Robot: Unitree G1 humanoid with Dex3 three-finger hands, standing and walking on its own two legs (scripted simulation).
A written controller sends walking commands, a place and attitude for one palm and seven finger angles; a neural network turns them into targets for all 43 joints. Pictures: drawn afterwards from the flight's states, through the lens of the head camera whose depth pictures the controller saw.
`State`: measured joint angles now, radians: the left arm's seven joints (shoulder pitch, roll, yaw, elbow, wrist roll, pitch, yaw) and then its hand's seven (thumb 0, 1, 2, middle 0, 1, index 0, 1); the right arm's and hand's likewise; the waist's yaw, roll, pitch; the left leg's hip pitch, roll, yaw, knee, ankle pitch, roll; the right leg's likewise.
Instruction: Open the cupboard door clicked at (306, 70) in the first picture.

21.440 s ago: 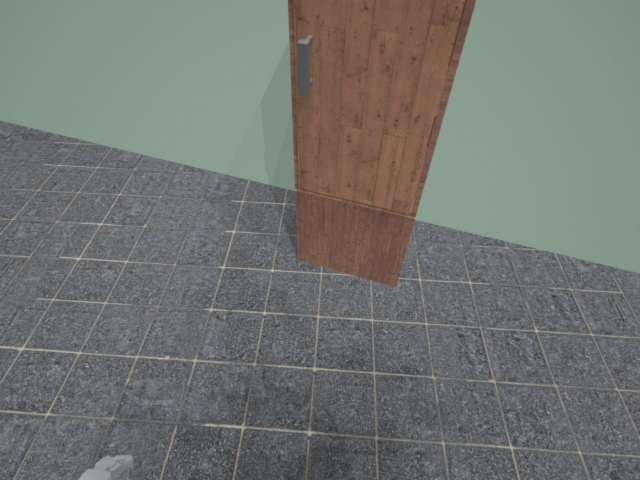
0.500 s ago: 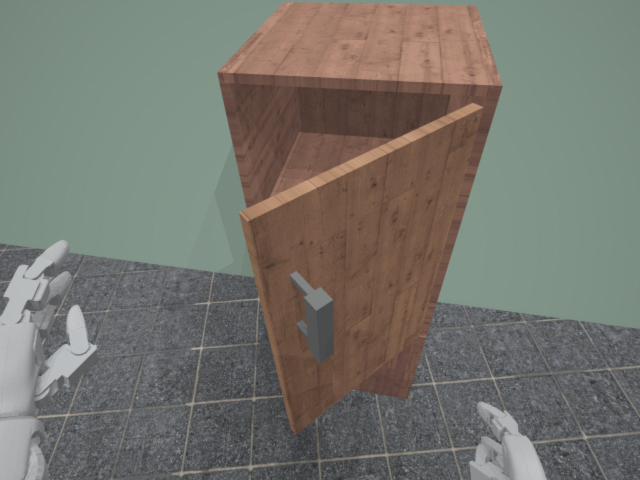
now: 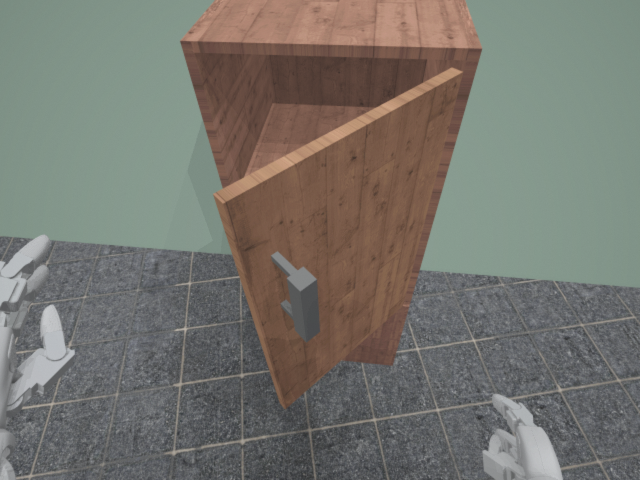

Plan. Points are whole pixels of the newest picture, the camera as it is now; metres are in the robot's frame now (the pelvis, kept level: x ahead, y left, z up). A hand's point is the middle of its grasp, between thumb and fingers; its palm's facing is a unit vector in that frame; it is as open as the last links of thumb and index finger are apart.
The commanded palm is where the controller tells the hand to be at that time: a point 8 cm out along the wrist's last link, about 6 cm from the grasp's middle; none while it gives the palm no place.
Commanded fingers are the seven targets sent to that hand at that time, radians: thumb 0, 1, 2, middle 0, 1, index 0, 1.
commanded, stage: step back with the hand held close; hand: left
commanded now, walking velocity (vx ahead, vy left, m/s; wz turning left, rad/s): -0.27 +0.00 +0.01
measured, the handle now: (294, 296) +0.32 +0.06 +0.06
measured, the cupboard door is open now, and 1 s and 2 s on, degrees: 48 48 48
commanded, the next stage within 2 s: stop stepping back and stand still in 0.86 s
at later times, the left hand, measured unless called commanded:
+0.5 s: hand out of the picture +0.11 +0.30 +0.15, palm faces +0.47 -0.74 -0.49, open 7.4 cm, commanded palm +0.04 +0.33 +0.17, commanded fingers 0.00 0.90 0.90 -0.20 -0.30 -0.20 -0.30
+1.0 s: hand out of the picture +0.02 +0.29 +0.17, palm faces +0.38 -0.83 -0.41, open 7.4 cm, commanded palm -0.05 +0.34 +0.17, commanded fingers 0.00 0.90 0.90 -0.20 -0.30 -0.20 -0.30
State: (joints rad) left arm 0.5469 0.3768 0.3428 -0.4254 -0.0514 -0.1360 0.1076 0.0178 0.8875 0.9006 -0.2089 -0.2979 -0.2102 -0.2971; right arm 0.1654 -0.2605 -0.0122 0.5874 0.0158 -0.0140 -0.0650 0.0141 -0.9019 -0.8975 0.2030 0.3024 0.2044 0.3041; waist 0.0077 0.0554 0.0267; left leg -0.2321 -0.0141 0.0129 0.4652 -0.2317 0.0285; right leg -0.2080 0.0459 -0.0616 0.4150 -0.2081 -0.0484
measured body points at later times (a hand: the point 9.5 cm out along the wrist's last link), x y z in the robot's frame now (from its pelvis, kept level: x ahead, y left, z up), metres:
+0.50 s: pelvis -0.08 +0.02 -0.02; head -0.06 +0.03 +0.43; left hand +0.08 +0.33 +0.18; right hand +0.10 -0.20 -0.10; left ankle +0.01 +0.10 -0.74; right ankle -0.06 -0.09 -0.74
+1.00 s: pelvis -0.19 +0.04 +0.00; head -0.15 +0.08 +0.44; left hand +0.00 +0.34 +0.19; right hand +0.00 -0.17 -0.07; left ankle -0.05 +0.12 -0.74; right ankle -0.33 -0.11 -0.67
